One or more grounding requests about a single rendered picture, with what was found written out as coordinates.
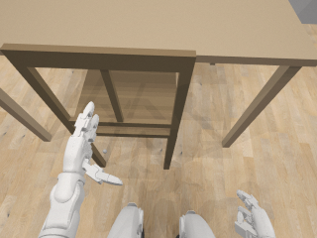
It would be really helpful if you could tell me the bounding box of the robot thigh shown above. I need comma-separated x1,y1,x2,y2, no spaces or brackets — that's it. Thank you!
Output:
107,206,144,238
179,213,216,238

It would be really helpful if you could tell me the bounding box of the robot right hand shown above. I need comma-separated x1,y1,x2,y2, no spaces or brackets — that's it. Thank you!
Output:
235,189,276,238

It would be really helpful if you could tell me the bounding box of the left robot forearm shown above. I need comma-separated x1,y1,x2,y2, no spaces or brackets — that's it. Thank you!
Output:
38,172,86,238

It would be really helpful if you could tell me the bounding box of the robot left thigh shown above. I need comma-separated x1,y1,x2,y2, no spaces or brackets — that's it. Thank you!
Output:
107,206,144,238

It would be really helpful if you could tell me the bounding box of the chair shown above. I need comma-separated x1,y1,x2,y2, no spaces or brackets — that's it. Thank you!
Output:
0,43,197,170

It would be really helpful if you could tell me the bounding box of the robot right thigh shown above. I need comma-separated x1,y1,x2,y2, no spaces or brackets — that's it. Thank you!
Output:
179,213,216,238

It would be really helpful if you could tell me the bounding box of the robot left hand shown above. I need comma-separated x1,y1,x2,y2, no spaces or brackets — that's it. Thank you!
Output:
62,101,123,186

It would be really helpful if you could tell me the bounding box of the table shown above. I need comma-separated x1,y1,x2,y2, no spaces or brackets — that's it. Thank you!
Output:
0,0,317,148

